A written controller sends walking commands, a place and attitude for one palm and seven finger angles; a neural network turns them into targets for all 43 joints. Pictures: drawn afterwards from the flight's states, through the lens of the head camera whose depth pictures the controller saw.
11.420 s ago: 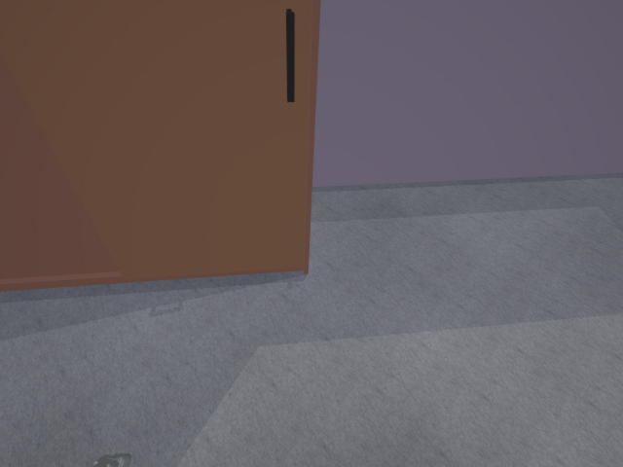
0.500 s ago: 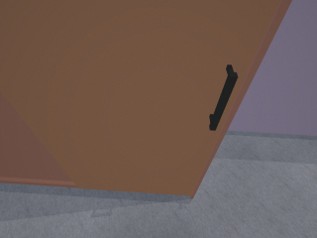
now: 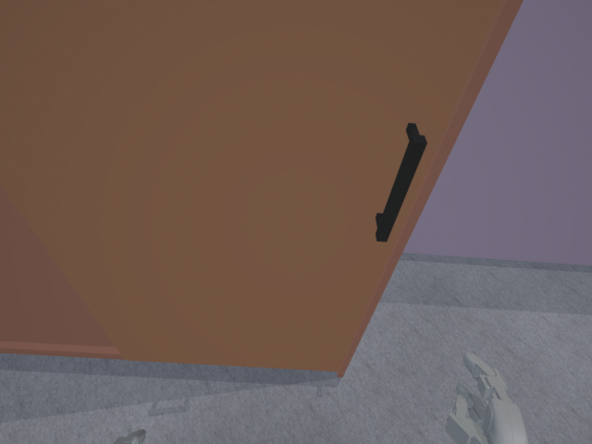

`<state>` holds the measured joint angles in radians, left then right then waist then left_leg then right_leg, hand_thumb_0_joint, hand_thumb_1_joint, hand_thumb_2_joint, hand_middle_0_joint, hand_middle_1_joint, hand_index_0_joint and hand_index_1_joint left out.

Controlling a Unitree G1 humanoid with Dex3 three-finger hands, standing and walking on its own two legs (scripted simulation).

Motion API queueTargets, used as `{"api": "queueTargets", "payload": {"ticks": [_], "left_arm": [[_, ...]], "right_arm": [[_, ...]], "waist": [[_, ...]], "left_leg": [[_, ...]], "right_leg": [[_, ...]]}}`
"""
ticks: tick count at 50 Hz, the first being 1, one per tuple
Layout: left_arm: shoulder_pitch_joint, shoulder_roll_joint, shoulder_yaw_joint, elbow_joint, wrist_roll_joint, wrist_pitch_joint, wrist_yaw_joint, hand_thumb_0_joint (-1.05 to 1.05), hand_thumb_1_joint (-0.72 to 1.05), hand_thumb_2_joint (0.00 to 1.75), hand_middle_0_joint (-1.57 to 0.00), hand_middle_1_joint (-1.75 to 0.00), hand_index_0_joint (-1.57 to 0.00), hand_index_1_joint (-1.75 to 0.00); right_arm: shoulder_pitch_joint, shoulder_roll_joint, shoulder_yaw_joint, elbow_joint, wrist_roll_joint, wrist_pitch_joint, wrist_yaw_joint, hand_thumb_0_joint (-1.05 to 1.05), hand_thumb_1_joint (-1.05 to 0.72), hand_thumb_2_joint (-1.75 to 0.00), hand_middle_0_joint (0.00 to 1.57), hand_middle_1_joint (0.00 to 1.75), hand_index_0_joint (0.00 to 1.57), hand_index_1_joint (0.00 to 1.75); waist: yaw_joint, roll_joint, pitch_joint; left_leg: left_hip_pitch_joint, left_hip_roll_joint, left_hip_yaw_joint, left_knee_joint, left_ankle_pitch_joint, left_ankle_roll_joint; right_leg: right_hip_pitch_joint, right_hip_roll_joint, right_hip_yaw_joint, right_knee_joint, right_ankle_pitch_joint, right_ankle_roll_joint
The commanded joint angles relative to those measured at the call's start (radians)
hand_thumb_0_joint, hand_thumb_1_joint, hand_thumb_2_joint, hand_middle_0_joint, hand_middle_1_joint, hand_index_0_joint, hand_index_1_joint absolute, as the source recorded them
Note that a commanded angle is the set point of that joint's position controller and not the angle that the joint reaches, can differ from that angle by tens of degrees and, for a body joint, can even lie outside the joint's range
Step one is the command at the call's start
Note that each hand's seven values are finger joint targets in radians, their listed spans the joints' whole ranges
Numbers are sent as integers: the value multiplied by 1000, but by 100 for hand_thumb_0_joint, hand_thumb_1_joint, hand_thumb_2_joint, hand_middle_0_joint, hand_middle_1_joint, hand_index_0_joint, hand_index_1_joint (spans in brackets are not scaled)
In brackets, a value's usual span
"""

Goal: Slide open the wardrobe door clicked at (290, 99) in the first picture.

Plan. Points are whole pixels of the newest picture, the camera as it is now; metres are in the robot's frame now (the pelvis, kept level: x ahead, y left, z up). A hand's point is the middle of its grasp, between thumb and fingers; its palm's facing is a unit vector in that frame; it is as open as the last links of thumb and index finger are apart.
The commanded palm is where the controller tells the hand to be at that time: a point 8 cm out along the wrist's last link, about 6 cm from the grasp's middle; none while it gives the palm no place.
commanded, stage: raise the hand with hooked fingers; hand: right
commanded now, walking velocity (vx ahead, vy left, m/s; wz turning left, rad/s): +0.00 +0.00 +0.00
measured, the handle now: (395, 187) +0.47 -0.11 +0.12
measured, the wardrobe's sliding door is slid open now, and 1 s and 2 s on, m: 0.00 0.00 0.00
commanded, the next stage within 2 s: move the hooked fingers beside the handle in 1.94 s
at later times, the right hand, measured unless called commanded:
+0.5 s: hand (477, 414) +0.18 -0.20 +0.03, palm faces -0.07 +0.99 -0.10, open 10.1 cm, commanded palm +0.15 -0.27 +0.02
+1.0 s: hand (538, 364) +0.22 -0.27 +0.07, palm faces +0.01 +1.00 -0.06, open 13.0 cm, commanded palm +0.19 -0.32 +0.09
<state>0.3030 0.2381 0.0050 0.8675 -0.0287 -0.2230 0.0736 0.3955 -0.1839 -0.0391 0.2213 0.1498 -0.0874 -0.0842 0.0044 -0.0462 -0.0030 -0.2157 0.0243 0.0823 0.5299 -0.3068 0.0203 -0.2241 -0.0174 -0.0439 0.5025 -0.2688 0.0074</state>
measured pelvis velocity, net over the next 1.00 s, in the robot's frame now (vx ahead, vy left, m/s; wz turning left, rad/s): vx -0.01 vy -0.03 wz -0.01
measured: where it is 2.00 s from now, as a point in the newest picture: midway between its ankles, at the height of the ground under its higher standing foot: outside the picture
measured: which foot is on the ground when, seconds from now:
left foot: down 0.00-1.00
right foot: down 0.00-1.00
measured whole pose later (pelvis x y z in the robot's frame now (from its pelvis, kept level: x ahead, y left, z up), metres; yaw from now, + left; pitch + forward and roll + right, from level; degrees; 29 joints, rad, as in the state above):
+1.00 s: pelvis -0.01 -0.03 -0.02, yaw +0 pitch +3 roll +2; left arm 0.24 0.27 -0.04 0.60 -0.04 -0.31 0.10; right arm 0.21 -0.35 -0.31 0.03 0.34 -0.15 0.36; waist -0.02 -0.02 -0.06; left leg -0.40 0.03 0.09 0.71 -0.36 -0.01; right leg -0.45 -0.02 -0.03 0.77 -0.38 -0.03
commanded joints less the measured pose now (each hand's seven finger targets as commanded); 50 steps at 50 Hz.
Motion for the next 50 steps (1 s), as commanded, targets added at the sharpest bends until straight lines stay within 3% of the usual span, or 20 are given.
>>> {"api": "queueTargets", "payload": {"ticks": [1, 3, 4, 5, 9, 11, 13, 14, 17, 19, 21, 23, 27, 29, 31, 34, 36, 38, 44, 50], "left_arm": [[-141, 128, 67, -250, 14, -106, -7, 0, 90, 90, -20, -30, -20, -30], [-178, 134, 77, -306, 17, -106, -35, 0, 90, 90, -20, -30, -20, -30], [-190, 148, 88, -339, 17, -98, -54, 0, 90, 90, -20, -30, -20, -30], [-204, 163, 90, -382, 16, -92, -65, 0, 90, 90, -20, -30, -20, -30], [-219, 155, 84, -491, -2, -43, -49, 0, 90, 90, -20, -30, -20, -30], [-208, 126, 73, -534, -3, -44, -35, 0, 90, 90, -20, -30, -20, -30], [-157, 106, 67, -515, 5, -56, -26, 0, 90, 90, -20, -30, -20, -30], [-135, 108, 60, -501, 15, -62, -22, 0, 90, 90, -20, -30, -20, -30], [-117, 119, 38, -454, 13, -87, -8, 0, 90, 90, -20, -30, -20, -30], [-123, 142, 17, -434, 2, -103, 1, 0, 90, 90, -20, -30, -20, -30], [-114, 155, 18, -425, -11, -105, 16, 0, 90, 90, -20, -30, -20, -30], [-123, 159, 18, -433, -25, -97, 28, 0, 90, 90, -20, -30, -20, -30], [-181, 135, 13, -483, -28, -83, 33, 0, 90, 90, -20, -30, -20, -30], [-186, 113, 8, -479, -17, -83, 28, 0, 90, 90, -20, -30, -20, -30], [-164, 101, 9, -469, -12, -98, 11, 0, 90, 90, -20, -30, -20, -30], [-132, 115, 11, -444, 1, -116, -5, 0, 90, 90, -20, -30, -20, -30], [-112, 134, 14, -424, -3, -124, -8, 0, 90, 90, -20, -30, -20, -30], [-102, 149, 15, -415, -11, -138, -2, 0, 90, 90, -20, -30, -20, -30], [-116, 170, 10, -413, -23, -148, 35, 0, 90, 90, -20, -30, -20, -30], [-131, 152, -8, -410, -21, -145, 34, 0, 90, 90, -20, -30, -20, -30]], "right_arm": [[176, 54, -30, -7, 50, -233, 116, 0, -69, -81, 22, 43, 22, 43], [277, 48, -50, -19, 95, -375, 247, 0, -64, -79, 22, 47, 22, 47], [314, -5, -109, 6, 108, -421, 316, 0, -62, -78, 22, 48, 22, 48], [283, -46, -129, -18, 122, -460, 387, 0, -60, -77, 22, 50, 22, 50], [85, -195, -254, -184, 124, -404, 415, 0, -50, -73, 23, 55, 23, 55], [-39, -171, -245, -351, 142, -414, 364, 0, -46, -71, 23, 58, 23, 58], [-143, -181, -250, -547, 137, -481, 301, 0, -41, -69, 24, 62, 24, 62], [-219, -187, -222, -649, 132, -517, 282, 0, -39, -68, 24, 63, 24, 63], [-212, -150, -120, -645, 105, -572, 299, 0, -32, -65, 24, 68, 24, 68], [-246, -132, -54, -553, 113, -534, 365, 0, -27, -63, 25, 70, 25, 70], [-232, -182, -79, -415, 113, -444, 428, 0, -22, -61, 25, 74, 25, 74], [-181, -226, -148, -291, 128, -311, 475, 0, -18, -59, 25, 76, 25, 76], [-100, -290, -328, -314, 204, -116, 467, 0, -8, -55, 26, 82, 26, 82], [-86, -295, -402, -381, 244, -113, 411, 0, -4, -53, 26, 86, 26, 86], [-91, -282, -409, -491, 237, -164, 356, 0, 1, -51, 27, 88, 27, 88], [-141, -253, -331, -542, 188, -236, 320, 0, 8, -48, 27, 93, 27, 93], [-176, -231, -278, -477, 161, -249, 343, 0, 13, -46, 27, 96, 27, 96], [-207, -232, -252, -453, 154, -239, 383, 0, 17, -44, 28, 99, 28, 99], [-309, -388, -393, -430, 199, -148, 455, 0, 31, -38, 29, 108, 29, 108], [-393, -380, -436, -415, 233, -126, 440, 0, 45, -32, 30, 117, 30, 117]], "waist": [[-18, 377, 60], [-56, 411, 31], [-79, 299, 12], [-67, 241, -34], [-86, 77, -148], [-62, -2, -209], [-33, -94, -300], [-3, -71, -320], [48, -114, -258], [85, -82, -171], [88, -7, -129], [50, 79, -133], [-58, 79, -272], [-88, 80, -295], [-86, 11, -306], [-43, -5, -238], [-2, -14, -191], [11, -35, -181], [-30, -14, -227], [-44, -55, -206]], "left_leg": [[-281, -14, 11, 21, 19, -26], [-301, -5, -25, 87, -28, -24], [-272, 6, -56, 117, 26, -8], [-256, 15, -61, 152, 60, 3], [-289, 18, -113, 185, -96, 0], [-322, 7, -110, 202, -166, -1], [-330, -9, -96, 240, -72, 5], [-355, -20, -89, 266, -38, 2], [-429, -28, -75, 267, -59, 11], [-449, -33, -68, 247, -95, 6], [-429, -33, -79, 202, -150, -2], [-379, -20, -101, 143, -222, -12], [-208, -4, -70, 134, -110, -15], [-152, -16, -39, 157, -13, -8], [-166, -29, -5, 184, 85, -2], [-217, -40, 4, 190, 103, 3], [-269, -40, 4, 177, 68, -3], [-282, -36, 2, 157, 25, -3], [-172, -32, -9, 104, 52, 1], [-117, -40, 7, 85, 173, 7]], "right_leg": [[-211, 13, 45, 102, 54, -17], [-339, 28, 29, 176, -15, -3], [-339, 40, 16, 205, 0, 6], [-342, 51, 4, 241, 7, 10], [-419, 67, -28, 304, -69, -13], [-388, 53, -17, 310, -94, -21], [-307, 32, 14, 333, -32, -31], [-298, 21, 34, 351, -20, -36], [-293, 5, 61, 365, -40, -40], [-323, -2, 87, 358, -90, -44], [-373, 2, 91, 337, -146, -42], [-411, 8, 86, 307, -173, -40], [-338, 22, 71, 244, -54, -33], [-309, 16, 80, 224, 26, -27], [-247, 9, 77, 202, 97, -20], [-223, -1, 81, 195, 123, -20], [-219, -4, 83, 192, 76, -22], [-209, -5, 90, 179, 29, -23], [-150, 0, 97, 130, 50, -28], [-66, 0, 98, 91, 170, -14]]}}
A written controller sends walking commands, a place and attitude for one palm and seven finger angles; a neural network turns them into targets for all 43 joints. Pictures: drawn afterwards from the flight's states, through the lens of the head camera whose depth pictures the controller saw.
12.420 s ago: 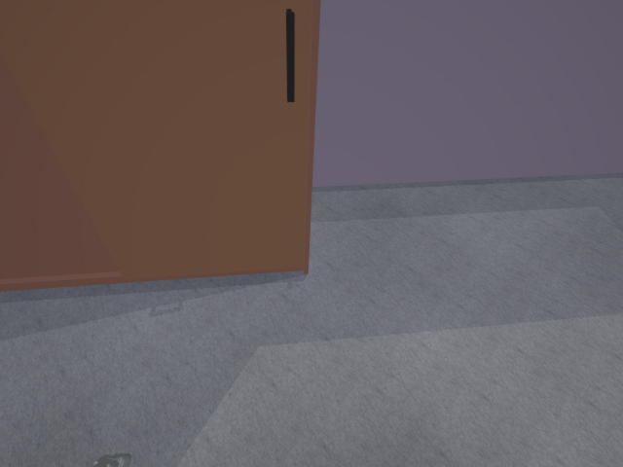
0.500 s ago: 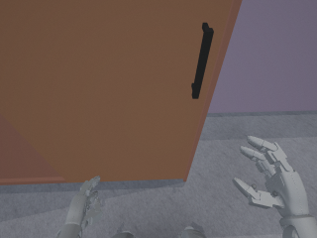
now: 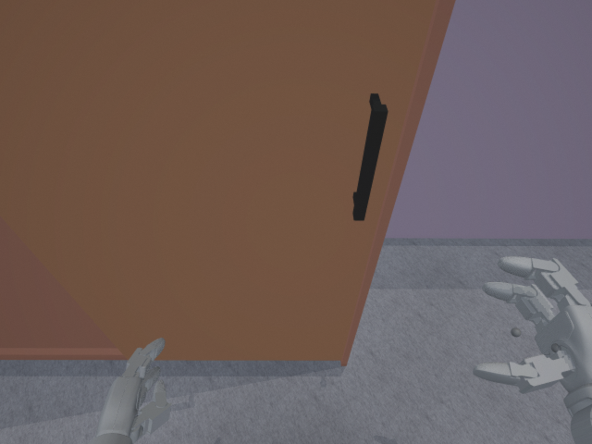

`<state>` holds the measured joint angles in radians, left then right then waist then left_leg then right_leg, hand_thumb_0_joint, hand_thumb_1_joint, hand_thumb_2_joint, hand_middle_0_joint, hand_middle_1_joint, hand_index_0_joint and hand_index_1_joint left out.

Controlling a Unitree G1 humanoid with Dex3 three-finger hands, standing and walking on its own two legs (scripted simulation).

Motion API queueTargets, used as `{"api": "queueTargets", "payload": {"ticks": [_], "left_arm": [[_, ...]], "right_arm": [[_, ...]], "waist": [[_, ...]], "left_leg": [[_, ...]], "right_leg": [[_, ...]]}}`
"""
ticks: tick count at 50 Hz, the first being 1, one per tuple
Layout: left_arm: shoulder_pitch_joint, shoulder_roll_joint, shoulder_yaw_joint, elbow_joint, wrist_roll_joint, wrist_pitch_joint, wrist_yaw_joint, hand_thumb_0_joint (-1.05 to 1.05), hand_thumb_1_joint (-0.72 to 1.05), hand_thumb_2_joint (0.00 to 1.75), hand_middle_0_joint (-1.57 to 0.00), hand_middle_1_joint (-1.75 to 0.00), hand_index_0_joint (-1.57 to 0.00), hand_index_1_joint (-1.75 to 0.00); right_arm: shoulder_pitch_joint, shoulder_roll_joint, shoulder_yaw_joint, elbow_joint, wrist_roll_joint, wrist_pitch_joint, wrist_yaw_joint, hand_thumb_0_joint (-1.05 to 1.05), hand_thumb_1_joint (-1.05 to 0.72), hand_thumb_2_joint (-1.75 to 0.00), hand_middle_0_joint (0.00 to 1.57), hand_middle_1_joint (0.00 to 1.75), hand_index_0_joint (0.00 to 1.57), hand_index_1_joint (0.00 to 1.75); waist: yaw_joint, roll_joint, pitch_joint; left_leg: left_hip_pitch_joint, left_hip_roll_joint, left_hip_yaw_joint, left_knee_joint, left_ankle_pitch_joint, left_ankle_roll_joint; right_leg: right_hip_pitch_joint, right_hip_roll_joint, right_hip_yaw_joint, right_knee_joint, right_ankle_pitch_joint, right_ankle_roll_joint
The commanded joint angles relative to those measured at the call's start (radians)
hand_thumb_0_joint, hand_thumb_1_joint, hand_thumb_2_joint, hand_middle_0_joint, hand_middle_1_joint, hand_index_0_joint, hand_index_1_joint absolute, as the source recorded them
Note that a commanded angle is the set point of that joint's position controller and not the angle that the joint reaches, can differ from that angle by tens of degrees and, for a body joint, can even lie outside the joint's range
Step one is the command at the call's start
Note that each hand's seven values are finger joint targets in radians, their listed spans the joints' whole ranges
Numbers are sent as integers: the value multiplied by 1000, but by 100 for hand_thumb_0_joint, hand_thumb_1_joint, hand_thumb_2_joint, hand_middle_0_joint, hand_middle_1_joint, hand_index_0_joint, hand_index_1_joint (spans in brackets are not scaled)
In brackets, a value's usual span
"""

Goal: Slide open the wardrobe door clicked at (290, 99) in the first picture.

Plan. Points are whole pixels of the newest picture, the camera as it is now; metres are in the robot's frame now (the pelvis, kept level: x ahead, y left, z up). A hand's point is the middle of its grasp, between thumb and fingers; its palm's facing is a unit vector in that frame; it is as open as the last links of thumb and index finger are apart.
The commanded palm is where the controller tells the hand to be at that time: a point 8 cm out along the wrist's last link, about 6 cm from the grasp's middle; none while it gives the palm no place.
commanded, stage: raise the hand with hooked fingers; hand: right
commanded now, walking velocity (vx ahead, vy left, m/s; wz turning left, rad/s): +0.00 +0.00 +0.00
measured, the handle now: (366, 162) +0.48 -0.08 +0.14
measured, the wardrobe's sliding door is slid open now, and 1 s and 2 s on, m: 0.00 0.00 0.00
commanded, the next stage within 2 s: move the hooked fingers beside the handle in 0.94 s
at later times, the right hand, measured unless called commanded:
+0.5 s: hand (570, 267) +0.28 -0.27 +0.17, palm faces +0.06 +1.00 -0.06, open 14.0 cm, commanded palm +0.24 -0.31 +0.17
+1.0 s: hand (545, 273) +0.28 -0.25 +0.16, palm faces +0.03 +1.00 -0.06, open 14.0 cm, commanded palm +0.24 -0.30 +0.17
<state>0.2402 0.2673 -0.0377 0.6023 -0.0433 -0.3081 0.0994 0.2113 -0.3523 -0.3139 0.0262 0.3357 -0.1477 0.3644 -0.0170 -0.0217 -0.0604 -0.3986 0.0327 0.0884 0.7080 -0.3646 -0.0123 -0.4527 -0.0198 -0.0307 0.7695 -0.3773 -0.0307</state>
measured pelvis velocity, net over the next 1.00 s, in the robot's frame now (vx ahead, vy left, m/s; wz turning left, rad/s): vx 0.00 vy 0.02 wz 0.00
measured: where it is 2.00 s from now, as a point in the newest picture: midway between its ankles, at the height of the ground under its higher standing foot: outside the picture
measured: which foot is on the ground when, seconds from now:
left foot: down 0.00-1.00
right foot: down 0.00-1.00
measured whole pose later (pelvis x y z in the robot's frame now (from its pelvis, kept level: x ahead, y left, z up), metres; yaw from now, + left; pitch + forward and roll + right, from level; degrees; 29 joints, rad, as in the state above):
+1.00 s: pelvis +0.00 +0.02 +0.02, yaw +0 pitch +0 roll +1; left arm 0.23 0.27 -0.07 0.62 -0.06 -0.26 0.12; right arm -0.06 -0.44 -0.45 0.22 0.35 0.02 0.48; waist -0.04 -0.05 -0.03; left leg -0.25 0.01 0.09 0.56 -0.30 0.02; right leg -0.29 -0.03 -0.03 0.58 -0.29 0.00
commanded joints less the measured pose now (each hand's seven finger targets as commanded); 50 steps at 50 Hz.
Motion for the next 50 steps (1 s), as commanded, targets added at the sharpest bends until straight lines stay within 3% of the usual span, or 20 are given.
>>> {"api": "queueTargets", "payload": {"ticks": [1, 4, 8, 9, 12, 14, 17, 20, 22, 24, 25, 26, 30, 32, 34, 35, 37, 41, 45, 50], "left_arm": [[-71, 123, 33, -142, -7, -57, 7, 0, 90, 90, -20, -30, -20, -30], [-72, 133, 29, -140, -15, -47, 8, 0, 90, 90, -20, -30, -20, -30], [-83, 136, 23, -156, -19, -33, 18, 0, 90, 90, -20, -30, -20, -30], [-87, 136, 20, -154, -17, -28, 19, 0, 90, 90, -20, -30, -20, -30], [-101, 125, 16, -163, -12, -30, 22, 0, 90, 90, -20, -30, -20, -30], [-102, 121, 9, -154, -8, -29, 21, 0, 90, 90, -20, -30, -20, -30], [-98, 122, 10, -131, -18, -24, 25, 0, 90, 90, -20, -30, -20, -30], [-101, 134, 9, -124, -25, -13, 29, 0, 90, 90, -20, -30, -20, -30], [-103, 138, 9, -129, -29, -7, 31, 0, 90, 90, -20, -30, -20, -30], [-102, 138, 13, -140, -30, -5, 25, 0, 90, 90, -20, -30, -20, -30], [-101, 139, 16, -144, -31, -3, 21, 0, 90, 90, -20, -30, -20, -30], [-106, 139, 19, -152, -29, -5, 18, 0, 90, 90, -20, -30, -20, -30], [-114, 133, 23, -164, -20, -15, 7, 0, 90, 90, -20, -30, -20, -30], [-111, 128, 24, -160, -18, -19, 9, 0, 90, 90, -20, -30, -20, -30], [-104, 130, 26, -149, -18, -18, 9, 0, 90, 90, -20, -30, -20, -30], [-109, 127, 23, -145, -23, -16, 11, 0, 90, 90, -20, -30, -20, -30], [-107, 127, 23, -141, -27, -15, 18, 0, 90, 90, -20, -30, -20, -30], [-102, 132, 26, -144, -30, -12, 29, 0, 90, 90, -20, -30, -20, -30], [-105, 132, 23, -149, -25, -18, 29, 0, 90, 90, -20, -30, -20, -30], [-110, 129, 22, -139, -26, -17, 25, 0, 90, 90, -20, -30, -20, -30]], "right_arm": [[-218, -205, -152, -195, 46, -52, 0, 0, 48, -31, 30, 118, 30, 118], [-245, -192, -118, -102, 34, 17, 44, 0, 50, -30, 30, 120, 30, 120], [-349, -253, -139, -91, 25, 88, 85, 0, 50, -30, 30, 120, 30, 120], [-365, -275, -153, -99, 25, 92, 88, 0, 50, -30, 30, 120, 30, 120], [-450, -345, -225, -187, 35, 64, 80, 0, 50, -30, 30, 120, 30, 120], [-471, -377, -258, -192, 43, 47, 70, 0, 50, -30, 30, 120, 30, 120], [-481, -345, -248, -71, 52, 57, 83, 0, 50, -30, 30, 120, 30, 120], [-516, -351, -223, 37, 42, 112, 116, 0, 50, -30, 30, 120, 30, 120], [-556, -363, -210, 68, 36, 147, 138, 0, 50, -30, 30, 120, 30, 120], [-515, -332, -181, 88, 38, 165, 159, 0, 50, -30, 30, 120, 30, 120], [-511, -334, -185, 73, 39, 163, 163, 0, 50, -30, 30, 120, 30, 120], [-511, -343, -192, 35, 41, 156, 166, 0, 50, -30, 30, 120, 30, 120], [-502, -419, -292, -82, 59, 94, 132, 0, 50, -30, 30, 120, 30, 120], [-484, -419, -320, -80, 65, 76, 106, 0, 50, -30, 30, 120, 30, 120], [-475, -425, -325, -62, 58, 75, 86, 0, 50, -30, 30, 120, 30, 120], [-491, -388, -293, -31, 49, 84, 84, 0, 50, -30, 30, 120, 30, 120], [-529, -369, -257, -20, 32, 98, 81, 0, 50, -30, 30, 120, 30, 120], [-548, -342, -200, -10, 21, 126, 102, 0, 50, -30, 30, 120, 30, 120], [-537, -382, -242, -40, 32, 103, 115, 0, 50, -30, 30, 120, 30, 120], [-507, -379, -270, 13, 51, 96, 114, 0, 50, -30, 30, 120, 30, 120]], "waist": [[-23, -106, -135], [-18, -84, -76], [-13, -35, -96], [-16, -34, -97], [-26, -82, -194], [-31, -89, -197], [-16, -57, -134], [-13, -69, -75], [-12, -70, -78], [-13, -19, -93], [-13, 0, -113], [-18, -33, -142], [-41, -34, -219], [-45, -54, -206], [-46, -30, -166], [-33, -61, -116], [-24, -125, -84], [-8, -54, -87], [-19, -24, -154], [-24, -10, -125]], "left_leg": [[65, -47, -1, -99, 244, 40], [66, -47, -6, -129, 235, 40], [80, -43, -12, -159, 213, 33], [95, -47, -17, -167, 219, 36], [141, -46, -17, -169, 266, 39], [159, -50, -19, -182, 285, 41], [140, -48, -17, -205, 271, 36], [132, -37, -30, -227, 254, 37], [128, -32, -37, -237, 238, 35], [146, -27, -51, -235, 261, 34], [148, -26, -49, -231, 271, 29], [157, -25, -52, -225, 281, 30], [205, -28, -51, -211, 328, 33], [200, -29, -44, -211, 332, 33], [191, -29, -48, -220, 319, 30], [159, -28, -49, -228, 296, 30], [134, -26, -46, -236, 254, 33], [129, -25, -55, -250, 218, 24], [169, -27, -57, -241, 249, 25], [161, -23, -64, -244, 257, 21]], "right_leg": [[168, 3, 80, -180, 284, 26], [156, 4, 77, -198, 257, 20], [172, 7, 83, -217, 221, 9], [182, 7, 81, -217, 233, 8], [258, 10, 84, -223, 293, 10], [274, 8, 81, -228, 314, 13], [258, 9, 77, -247, 278, 10], [227, 13, 69, -259, 245, 7], [225, 14, 72, -265, 230, 4], [222, 11, 66, -249, 251, 1], [222, 14, 64, -245, 256, -1], [237, 16, 62, -241, 268, -2], [267, 16, 57, -234, 320, -2], [268, 17, 51, -239, 322, -1], [248, 11, 47, -242, 310, -1], [240, 14, 42, -252, 280, -1], [245, 14, 44, -265, 248, 2], [248, 11, 48, -264, 216, -5], [266, 14, 53, -257, 245, -8], [242, 16, 47, -252, 243, -5]]}}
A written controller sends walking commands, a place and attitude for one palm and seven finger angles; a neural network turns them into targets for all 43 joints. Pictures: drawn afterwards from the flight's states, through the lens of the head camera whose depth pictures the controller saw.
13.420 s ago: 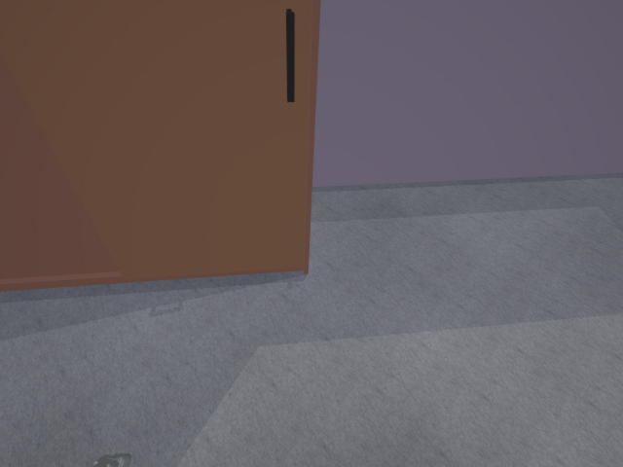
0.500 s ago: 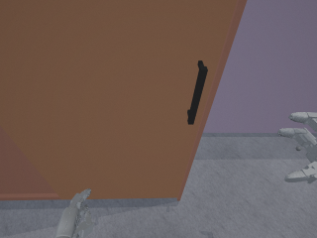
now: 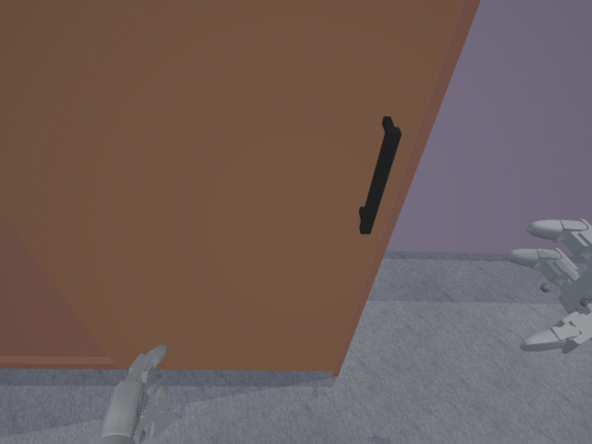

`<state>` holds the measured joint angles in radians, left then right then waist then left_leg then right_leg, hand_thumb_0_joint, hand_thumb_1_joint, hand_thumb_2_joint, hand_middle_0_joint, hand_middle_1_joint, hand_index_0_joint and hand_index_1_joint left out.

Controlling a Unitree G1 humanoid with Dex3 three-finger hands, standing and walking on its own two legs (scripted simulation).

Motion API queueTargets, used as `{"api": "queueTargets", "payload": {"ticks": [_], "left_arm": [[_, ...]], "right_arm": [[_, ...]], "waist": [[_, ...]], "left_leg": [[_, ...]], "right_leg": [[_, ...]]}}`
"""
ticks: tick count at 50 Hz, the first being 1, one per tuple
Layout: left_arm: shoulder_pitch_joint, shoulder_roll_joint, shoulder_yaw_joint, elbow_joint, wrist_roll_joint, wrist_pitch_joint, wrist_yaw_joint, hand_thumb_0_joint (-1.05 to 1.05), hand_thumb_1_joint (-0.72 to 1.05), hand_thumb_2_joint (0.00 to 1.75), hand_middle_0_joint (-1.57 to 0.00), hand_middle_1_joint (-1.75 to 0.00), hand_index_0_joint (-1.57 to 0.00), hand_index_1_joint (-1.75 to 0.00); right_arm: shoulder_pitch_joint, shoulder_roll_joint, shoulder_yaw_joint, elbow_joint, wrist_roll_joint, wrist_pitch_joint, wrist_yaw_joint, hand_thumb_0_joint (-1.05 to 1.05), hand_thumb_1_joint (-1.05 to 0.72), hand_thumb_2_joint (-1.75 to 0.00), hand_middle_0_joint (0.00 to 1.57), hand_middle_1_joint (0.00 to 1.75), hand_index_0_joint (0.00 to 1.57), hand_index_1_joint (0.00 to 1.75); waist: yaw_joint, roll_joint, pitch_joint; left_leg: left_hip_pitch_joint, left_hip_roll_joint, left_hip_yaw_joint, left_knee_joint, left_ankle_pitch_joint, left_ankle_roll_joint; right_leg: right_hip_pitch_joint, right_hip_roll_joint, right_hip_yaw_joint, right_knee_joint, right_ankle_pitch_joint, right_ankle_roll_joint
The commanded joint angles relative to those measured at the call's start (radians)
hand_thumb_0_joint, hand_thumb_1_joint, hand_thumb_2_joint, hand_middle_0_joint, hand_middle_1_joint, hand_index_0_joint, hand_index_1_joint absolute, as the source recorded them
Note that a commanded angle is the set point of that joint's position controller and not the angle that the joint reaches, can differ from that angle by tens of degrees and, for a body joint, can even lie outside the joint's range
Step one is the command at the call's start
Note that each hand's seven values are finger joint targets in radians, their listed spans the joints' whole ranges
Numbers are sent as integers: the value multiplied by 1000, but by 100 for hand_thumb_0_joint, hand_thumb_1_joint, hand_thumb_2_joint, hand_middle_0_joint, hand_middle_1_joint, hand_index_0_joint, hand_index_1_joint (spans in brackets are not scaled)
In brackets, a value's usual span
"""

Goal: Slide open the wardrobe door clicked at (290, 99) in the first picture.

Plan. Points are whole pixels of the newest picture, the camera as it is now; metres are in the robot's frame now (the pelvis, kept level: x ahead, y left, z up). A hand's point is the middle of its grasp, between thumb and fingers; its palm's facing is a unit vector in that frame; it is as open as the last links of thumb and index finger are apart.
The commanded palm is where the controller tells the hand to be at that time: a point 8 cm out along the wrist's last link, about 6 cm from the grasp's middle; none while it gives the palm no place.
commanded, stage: move the hooked fingers beside the handle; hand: right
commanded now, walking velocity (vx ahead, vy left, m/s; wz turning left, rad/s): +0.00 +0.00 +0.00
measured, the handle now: (375, 179) +0.48 -0.11 +0.12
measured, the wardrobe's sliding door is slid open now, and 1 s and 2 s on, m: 0.00 0.00 0.00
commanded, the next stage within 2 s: none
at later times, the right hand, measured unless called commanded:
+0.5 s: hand (503, 257) +0.32 -0.25 +0.14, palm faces +0.01 +1.00 -0.03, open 14.0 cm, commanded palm +0.29 -0.29 +0.14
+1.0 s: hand (461, 232) +0.36 -0.20 +0.14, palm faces -0.02 +1.00 -0.02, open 14.0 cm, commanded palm +0.33 -0.25 +0.14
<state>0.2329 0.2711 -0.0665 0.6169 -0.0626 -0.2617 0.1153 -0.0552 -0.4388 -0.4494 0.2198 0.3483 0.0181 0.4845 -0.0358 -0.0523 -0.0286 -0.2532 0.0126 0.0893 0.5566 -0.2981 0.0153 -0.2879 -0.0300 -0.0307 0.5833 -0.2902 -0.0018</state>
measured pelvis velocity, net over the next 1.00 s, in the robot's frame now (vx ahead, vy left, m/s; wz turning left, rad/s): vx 0.01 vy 0.00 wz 0.01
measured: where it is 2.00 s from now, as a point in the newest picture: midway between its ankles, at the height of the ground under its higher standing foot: outside the picture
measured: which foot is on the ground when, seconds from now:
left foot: down 0.00-1.00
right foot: down 0.00-1.00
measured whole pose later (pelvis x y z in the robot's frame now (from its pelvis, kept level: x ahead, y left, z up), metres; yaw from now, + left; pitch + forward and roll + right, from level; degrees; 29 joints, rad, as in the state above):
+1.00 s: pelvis +0.01 +0.00 +0.00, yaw +0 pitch +1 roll +0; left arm 0.24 0.26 -0.05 0.64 -0.06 -0.20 0.10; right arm -0.29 -0.32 -0.28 0.34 0.26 0.02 0.29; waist 0.00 -0.04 -0.04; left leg -0.28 0.02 0.08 0.57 -0.31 0.01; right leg -0.29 -0.02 -0.04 0.56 -0.29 0.00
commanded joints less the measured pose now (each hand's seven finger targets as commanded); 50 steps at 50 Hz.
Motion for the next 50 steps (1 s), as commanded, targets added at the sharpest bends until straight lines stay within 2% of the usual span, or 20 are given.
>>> {"api": "queueTargets", "payload": {"ticks": [1, 6, 11, 13, 14, 16, 18, 21, 22, 25, 29, 31, 33, 34, 36, 42, 44, 48, 49, 50], "left_arm": [[-105, 125, 49, -153, -7, -63, 10, 0, 90, 90, -20, -30, -20, -30], [-98, 127, 49, -148, -11, -60, 14, 0, 90, 90, -20, -30, -20, -30], [-95, 121, 47, -143, -9, -66, 23, 0, 90, 90, -20, -30, -20, -30], [-92, 118, 47, -141, -7, -70, 25, 0, 90, 90, -20, -30, -20, -30], [-83, 125, 50, -134, -3, -66, 23, 0, 90, 90, -20, -30, -20, -30], [-86, 122, 48, -130, -7, -58, 22, 0, 90, 90, -20, -30, -20, -30], [-88, 123, 51, -131, -9, -53, 19, 0, 90, 90, -20, -30, -20, -30], [-100, 114, 50, -158, -7, -51, 9, 0, 90, 90, -20, -30, -20, -30], [-94, 114, 51, -158, -6, -50, 7, 0, 90, 90, -20, -30, -20, -30], [-87, 117, 54, -153, -6, -46, 3, 0, 90, 90, -20, -30, -20, -30], [-78, 119, 60, -147, -4, -46, 1, 0, 90, 90, -20, -30, -20, -30], [-79, 114, 58, -141, -8, -41, 4, 0, 90, 90, -20, -30, -20, -30], [-73, 117, 58, -132, -9, -37, 8, 0, 90, 90, -20, -30, -20, -30], [-69, 122, 61, -125, -7, -32, 10, 0, 90, 90, -20, -30, -20, -30], [-70, 118, 61, -127, -7, -27, 13, 0, 90, 90, -20, -30, -20, -30], [-69, 108, 57, -124, 0, -21, 7, 0, 90, 90, -20, -30, -20, -30], [-60, 112, 58, -115, -1, -11, 4, 0, 90, 90, -20, -30, -20, -30], [-60, 115, 63, -117, -6, 5, -4, 0, 90, 90, -20, -30, -20, -30], [-61, 118, 62, -121, -6, 12, -8, 0, 90, 90, -20, -30, -20, -30], [-62, 117, 64, -124, -8, 20, -8, 0, 90, 90, -20, -30, -20, -30]], "right_arm": [[-248, -287, -127, -166, 37, -64, -6, 0, 50, -30, 30, 120, 30, 120], [-331, -255, -56, -163, 16, -52, 0, 0, 50, -30, 30, 120, 30, 120], [-454, -225, 2, -229, 2, -85, -24, 0, 50, -30, 30, 120, 30, 120], [-440, -216, -3, -214, -3, -92, -45, 0, 50, -30, 30, 120, 30, 120], [-393, -257, -45, -179, -5, -86, -55, 0, 50, -30, 30, 120, 30, 120], [-396, -229, -30, -115, -11, -70, -67, 0, 50, -30, 30, 120, 30, 120], [-387, -235, -44, -81, -17, -54, -81, 0, 50, -30, 30, 120, 30, 120], [-400, -204, -9, -161, -29, -45, -91, 0, 50, -30, 30, 120, 30, 120], [-392, -213, -23, -159, -29, -45, -98, 0, 50, -30, 30, 120, 30, 120], [-409, -196, -10, -177, -27, -56, -107, 0, 50, -30, 30, 120, 30, 120], [-385, -168, 8, -190, -27, -61, -119, 0, 50, -30, 30, 120, 30, 120], [-445, -129, 55, -200, -38, -55, -127, 0, 50, -30, 30, 120, 30, 120], [-471, -127, 65, -168, -47, -44, -140, 0, 50, -30, 30, 120, 30, 120], [-474, -138, 62, -159, -51, -42, -146, 0, 50, -30, 30, 120, 30, 120], [-520, -142, 62, -174, -57, -45, -159, 0, 50, -30, 30, 120, 30, 120], [-555, -122, 76, -181, -66, -82, -186, 0, 50, -30, 30, 120, 30, 120], [-533, -122, 76, -123, -69, -78, -190, 0, 50, -30, 30, 120, 30, 120], [-520, -85, 101, -56, -75, -48, -197, 0, 50, -30, 30, 120, 30, 120], [-508, -79, 112, -43, -80, -40, -199, 0, 50, -30, 30, 120, 30, 120], [-524, -83, 107, -44, -82, -35, -204, 0, 50, -30, 30, 120, 30, 120]], "waist": [[-6, 1, -140], [19, -19, -126], [35, -60, -185], [26, -46, -201], [12, 3, -191], [16, 21, -163], [7, 11, -150], [-4, -52, -220], [-5, -33, -226], [8, 17, -216], [4, 23, -229], [24, -11, -208], [30, -18, -173], [32, 32, -168], [34, 3, -207], [27, -19, -275], [25, 21, -257], [25, 33, -210], [22, 68, -203], [23, 38, -210]], "left_leg": [[6, -3, -62, -91, 180, -4], [-24, -2, -65, -90, 172, -5], [-25, -8, -54, -84, 151, 1], [-20, -7, -44, -80, 151, 2], [-6, -8, -48, -85, 157, 3], [-18, -4, -45, -85, 148, -1], [-19, -1, -39, -81, 151, 2], [18, 3, -41, -61, 227, 7], [20, 2, -36, -60, 242, 7], [19, -4, -37, -60, 266, 3], [17, -3, -35, -53, 285, 3], [-8, -3, -31, -54, 270, 2], [-33, -2, -31, -61, 225, 2], [-31, -3, -33, -68, 224, 2], [-17, 0, -38, -66, 228, 3], [23, 1, -37, -46, 301, 8], [27, -1, -35, -50, 305, 8], [4, 2, -34, -49, 304, 5], [9, 3, -36, -51, 307, 5], [7, 4, -39, -51, 302, 4]], "right_leg": [[70, 26, 49, -69, 145, -31], [76, 24, 51, -64, 137, -34], [128, 24, 63, -70, 131, -35], [136, 23, 70, -77, 134, -32], [115, 18, 67, -74, 142, -33], [86, 22, 63, -84, 124, -32], [76, 20, 63, -91, 129, -28], [114, 22, 53, -85, 202, -27], [117, 20, 54, -82, 215, -26], [113, 15, 49, -76, 232, -30], [125, 13, 45, -69, 252, -30], [131, 16, 46, -75, 239, -27], [115, 15, 54, -82, 199, -25], [113, 11, 51, -79, 197, -30], [130, 18, 52, -81, 202, -30], [165, 18, 51, -72, 280, -25], [143, 15, 47, -72, 277, -25], [109, 19, 43, -74, 255, -24], [99, 17, 41, -73, 255, -29], [97, 20, 35, -74, 245, -28]]}}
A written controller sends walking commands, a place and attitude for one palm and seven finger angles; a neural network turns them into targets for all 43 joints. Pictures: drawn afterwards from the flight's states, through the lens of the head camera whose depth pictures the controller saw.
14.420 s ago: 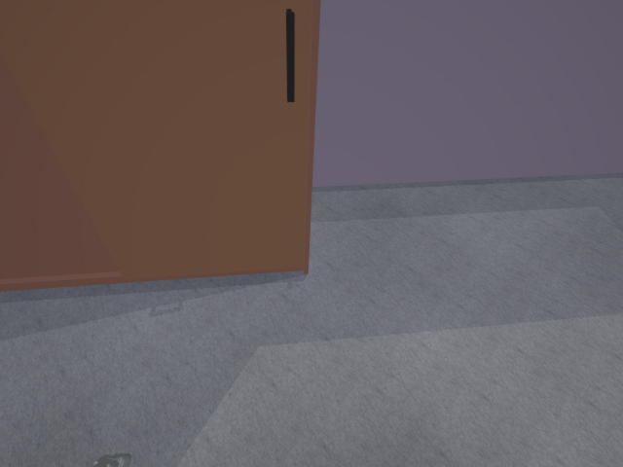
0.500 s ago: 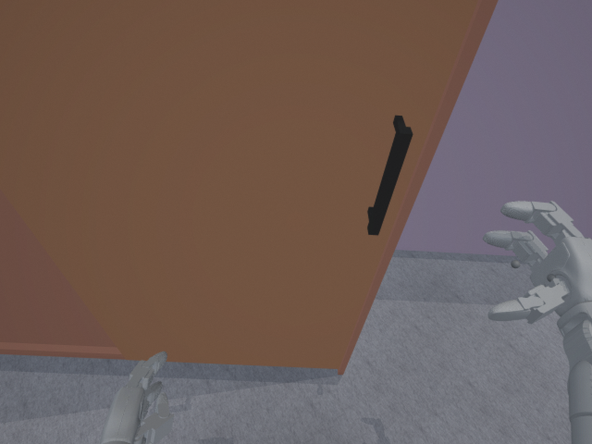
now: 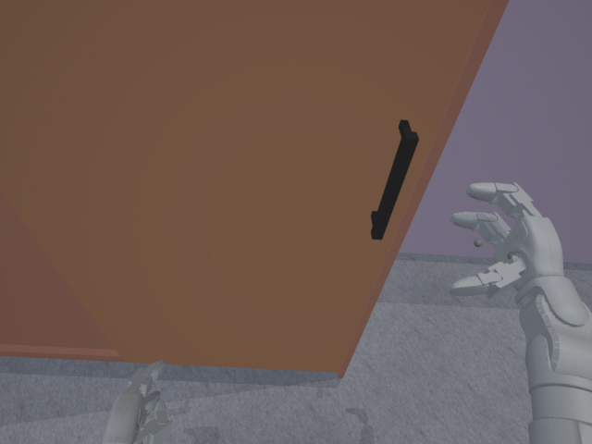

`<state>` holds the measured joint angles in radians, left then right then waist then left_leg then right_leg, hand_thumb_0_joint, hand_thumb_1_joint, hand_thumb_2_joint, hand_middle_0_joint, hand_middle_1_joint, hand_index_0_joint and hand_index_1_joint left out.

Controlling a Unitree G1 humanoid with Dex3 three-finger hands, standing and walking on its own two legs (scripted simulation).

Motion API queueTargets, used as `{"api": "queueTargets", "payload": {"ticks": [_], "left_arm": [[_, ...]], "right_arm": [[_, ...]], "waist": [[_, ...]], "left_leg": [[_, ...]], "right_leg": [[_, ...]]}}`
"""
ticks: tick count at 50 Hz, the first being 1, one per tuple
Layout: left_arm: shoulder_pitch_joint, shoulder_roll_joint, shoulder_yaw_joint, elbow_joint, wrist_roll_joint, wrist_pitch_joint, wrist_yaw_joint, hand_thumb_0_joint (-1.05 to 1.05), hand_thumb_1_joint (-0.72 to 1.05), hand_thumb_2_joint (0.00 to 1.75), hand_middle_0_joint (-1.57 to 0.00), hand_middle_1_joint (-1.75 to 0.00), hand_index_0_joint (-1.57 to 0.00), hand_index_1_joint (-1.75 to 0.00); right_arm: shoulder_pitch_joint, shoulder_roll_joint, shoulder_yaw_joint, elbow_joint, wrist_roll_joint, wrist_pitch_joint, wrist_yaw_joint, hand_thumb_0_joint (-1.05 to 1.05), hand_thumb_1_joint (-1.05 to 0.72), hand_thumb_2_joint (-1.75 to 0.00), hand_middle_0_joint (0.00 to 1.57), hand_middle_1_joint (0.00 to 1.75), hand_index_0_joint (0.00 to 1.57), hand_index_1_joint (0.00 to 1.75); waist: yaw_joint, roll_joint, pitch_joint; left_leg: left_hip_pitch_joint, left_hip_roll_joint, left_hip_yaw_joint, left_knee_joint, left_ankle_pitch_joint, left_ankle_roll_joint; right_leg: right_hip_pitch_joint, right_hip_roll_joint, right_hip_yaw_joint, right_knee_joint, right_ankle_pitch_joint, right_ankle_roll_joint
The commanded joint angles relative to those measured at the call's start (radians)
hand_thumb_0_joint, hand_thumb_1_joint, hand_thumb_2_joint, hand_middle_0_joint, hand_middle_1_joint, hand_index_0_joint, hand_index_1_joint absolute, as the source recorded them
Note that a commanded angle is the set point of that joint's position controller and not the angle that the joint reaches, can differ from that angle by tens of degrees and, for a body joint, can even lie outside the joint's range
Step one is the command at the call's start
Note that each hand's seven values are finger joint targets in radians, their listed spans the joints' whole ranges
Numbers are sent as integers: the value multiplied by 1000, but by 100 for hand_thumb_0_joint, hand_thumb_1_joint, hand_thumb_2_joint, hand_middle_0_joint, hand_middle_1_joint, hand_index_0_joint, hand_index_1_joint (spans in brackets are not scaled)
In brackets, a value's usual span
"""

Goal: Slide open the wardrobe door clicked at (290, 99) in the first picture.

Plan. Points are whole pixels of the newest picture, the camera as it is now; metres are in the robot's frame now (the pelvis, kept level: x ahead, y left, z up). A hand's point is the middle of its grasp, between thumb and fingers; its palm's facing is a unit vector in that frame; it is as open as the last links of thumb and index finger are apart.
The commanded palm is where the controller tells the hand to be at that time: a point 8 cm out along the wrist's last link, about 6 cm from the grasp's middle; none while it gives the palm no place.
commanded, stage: move the hooked fingers beside the handle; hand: right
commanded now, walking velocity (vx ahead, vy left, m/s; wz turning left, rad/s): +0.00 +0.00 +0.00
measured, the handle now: (389, 184) +0.47 -0.11 +0.12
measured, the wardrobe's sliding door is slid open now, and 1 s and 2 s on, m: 0.00 0.00 0.00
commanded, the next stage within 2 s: feel for the door with the fingertips in 1.48 s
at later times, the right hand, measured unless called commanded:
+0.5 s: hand (448, 229) +0.38 -0.18 +0.13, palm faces -0.01 +1.00 +0.00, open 14.0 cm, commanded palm +0.36 -0.23 +0.13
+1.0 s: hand (450, 219) +0.39 -0.18 +0.13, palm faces +0.00 +1.00 -0.01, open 14.0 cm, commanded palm +0.36 -0.23 +0.13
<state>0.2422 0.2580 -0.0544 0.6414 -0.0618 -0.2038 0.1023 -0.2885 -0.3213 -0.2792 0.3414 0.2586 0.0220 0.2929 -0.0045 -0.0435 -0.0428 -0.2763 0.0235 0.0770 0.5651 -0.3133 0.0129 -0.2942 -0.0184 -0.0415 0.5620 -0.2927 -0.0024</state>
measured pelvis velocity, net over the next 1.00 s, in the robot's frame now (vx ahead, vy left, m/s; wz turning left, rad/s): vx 0.00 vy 0.00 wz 0.03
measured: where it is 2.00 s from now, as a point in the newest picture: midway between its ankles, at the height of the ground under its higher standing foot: outside the picture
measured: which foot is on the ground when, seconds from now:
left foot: down 0.00-1.00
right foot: down 0.00-1.00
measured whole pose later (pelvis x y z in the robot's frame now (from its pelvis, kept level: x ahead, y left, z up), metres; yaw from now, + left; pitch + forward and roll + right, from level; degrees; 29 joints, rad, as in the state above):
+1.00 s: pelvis +0.00 +0.00 +0.00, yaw +1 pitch +3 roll +0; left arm 0.31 0.26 -0.03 0.66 -0.06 -0.10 0.07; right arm -0.46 -0.30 -0.26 0.59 0.21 -0.12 0.21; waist 0.03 -0.03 -0.05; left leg -0.33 0.01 0.05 0.58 -0.31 0.01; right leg -0.35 -0.03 -0.06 0.59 -0.30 -0.01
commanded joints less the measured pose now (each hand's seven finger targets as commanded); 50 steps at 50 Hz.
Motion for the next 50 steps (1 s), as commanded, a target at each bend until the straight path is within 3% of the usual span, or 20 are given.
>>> {"api": "queueTargets", "payload": {"ticks": [1, 4, 9, 12, 14, 15, 18, 19, 21, 24, 28, 29, 32, 34, 39, 42, 44, 48, 49, 50], "left_arm": [[-73, 128, 49, -150, -9, -34, 4, 0, 90, 90, -20, -30, -20, -30], [-67, 130, 55, -152, -4, -24, 4, 0, 90, 90, -20, -30, -20, -30], [-55, 124, 53, -140, 2, -15, 4, 0, 90, 90, -20, -30, -20, -30], [-47, 121, 52, -127, -5, -8, 4, 0, 90, 90, -20, -30, -20, -30], [-38, 131, 56, -119, -6, -3, 4, 0, 90, 90, -20, -30, -20, -30], [-35, 136, 57, -119, -10, 2, 5, 0, 90, 90, -20, -30, -20, -30], [-28, 140, 58, -124, -9, 12, 5, 0, 90, 90, -20, -30, -20, -30], [-25, 143, 61, -123, -9, 17, 4, 0, 90, 90, -20, -30, -20, -30], [-22, 136, 60, -129, -6, 20, 0, 0, 90, 90, -20, -30, -20, -30], [-6, 138, 62, -119, -3, 24, -1, 0, 90, 90, -20, -30, -20, -30], [3, 128, 63, -112, -2, 22, -6, 0, 90, 90, -20, -30, -20, -30], [13, 135, 65, -106, -1, 27, -8, 0, 90, 90, -20, -30, -20, -30], [20, 137, 65, -102, -6, 34, -13, 0, 90, 90, -20, -30, -20, -30], [32, 150, 69, -98, -3, 45, -17, 0, 90, 90, -20, -30, -20, -30], [24, 141, 71, -139, 1, 55, -28, 0, 90, 90, -20, -30, -20, -30], [24, 130, 71, -136, 2, 51, -26, 0, 90, 90, -20, -30, -20, -30], [24, 133, 72, -133, 2, 49, -23, 0, 90, 90, -20, -30, -20, -30], [19, 131, 70, -117, -4, 43, -21, 0, 90, 90, -20, -30, -20, -30], [24, 137, 72, -116, -4, 48, -22, 0, 90, 90, -20, -30, -20, -30], [19, 137, 69, -117, -7, 50, -23, 0, 90, 90, -20, -30, -20, -30]], "right_arm": [[-338, -184, -39, -174, 5, -40, -17, 0, 50, -30, 30, 120, 30, 120], [-369, -230, -75, -205, -3, -64, -42, 0, 50, -30, 30, 120, 30, 120], [-446, -262, -96, -218, -11, -126, -58, 0, 50, -30, 30, 120, 30, 120], [-465, -201, -38, -136, -11, -125, -47, 0, 50, -30, 30, 120, 30, 120], [-448, -196, -35, -55, -7, -111, -37, 0, 50, -30, 30, 120, 30, 120], [-433, -208, -46, -13, -5, -99, -31, 0, 50, -30, 30, 120, 30, 120], [-485, -215, -43, 13, -5, -89, -25, 0, 50, -30, 30, 120, 30, 120], [-486, -238, -59, 20, -7, -94, -27, 0, 50, -30, 30, 120, 30, 120], [-530, -252, -74, -14, -10, -116, -37, 0, 50, -30, 30, 120, 30, 120], [-613, -285, -86, -25, -15, -165, -58, 0, 50, -30, 30, 120, 30, 120], [-637, -231, -46, 0, -28, -201, -69, 0, 50, -30, 30, 120, 30, 120], [-614, -251, -58, 34, -33, -197, -72, 0, 50, -30, 30, 120, 30, 120], [-599, -184, -9, 126, -32, -173, -65, 0, 50, -30, 30, 120, 30, 120], [-555, -234, -61, 193, -32, -159, -66, 0, 50, -30, 30, 120, 30, 120], [-564, -249, -75, 56, -36, -196, -79, 0, 50, -30, 30, 120, 30, 120], [-635, -243, -64, -26, -39, -234, -88, 0, 50, -30, 30, 120, 30, 120], [-626, -244, -60, -32, -37, -241, -89, 0, 50, -30, 30, 120, 30, 120], [-585, -172, -12, 20, -33, -206, -77, 0, 50, -30, 30, 120, 30, 120], [-549, -176, -13, 55, -33, -189, -73, 0, 50, -30, 30, 120, 30, 120], [-545, -157, 2, 77, -32, -173, -69, 0, 50, -30, 30, 120, 30, 120]], "waist": [[4, 28, -187], [-1, 61, -228], [4, 14, -292], [25, -6, -235], [29, 74, -195], [25, 71, -182], [27, 59, -197], [26, 90, -209], [21, 35, -256], [35, 79, -277], [35, -23, -299], [36, 21, -289], [43, 38, -234], [32, 106, -209], [10, 43, -308], [25, 2, -337], [31, 43, -318], [38, 0, -259], [38, 53, -241], [38, 42, -213]], "left_leg": [[20, -7, -29, -64, 304, 5], [38, -9, -36, -60, 307, 4], [85, -9, -52, -50, 366, 5], [42, -11, -48, -61, 339, 4], [25, -11, -50, -74, 312, -1], [22, -10, -52, -74, 298, -2], [18, -5, -59, -74, 279, -2], [32, -3, -65, -71, 292, -5], [46, -4, -67, -61, 306, -1], [56, -9, -71, -57, 299, -5], [36, -13, -69, -48, 318, 4], [37, -15, -65, -46, 323, 3], [0, -17, -58, -52, 297, 2], [6, -16, -57, -56, 283, 1], [57, -17, -61, -30, 340, 7], [50, -24, -62, -29, 347, 8], [52, -27, -59, -33, 344, 7], [1, -29, -49, -46, 310, 10], [4, -29, -47, -50, 306, 8], [-9, -27, -44, -51, 290, 9]], "right_leg": [[103, 11, 47, -52, 231, -28], [109, 6, 46, -43, 238, -32], [128, 12, 35, -33, 275, -35], [117, 14, 30, -37, 235, -31], [85, 9, 31, -37, 199, -38], [65, 12, 30, -41, 182, -37], [49, 19, 32, -38, 163, -36], [45, 14, 26, -29, 175, -39], [61, 20, 25, -27, 189, -38], [55, 13, 30, -23, 187, -41], [97, 18, 27, -20, 208, -37], [85, 12, 29, -16, 216, -39], [49, 15, 28, -25, 178, -35], [12, 10, 28, -26, 167, -38], [45, 12, 22, -21, 229, -38], [90, 10, 25, -20, 243, -36], [87, 3, 28, -21, 244, -39], [98, 6, 32, -33, 218, -33], [78, 3, 32, -32, 213, -37], [63, 5, 34, -40, 195, -34]]}}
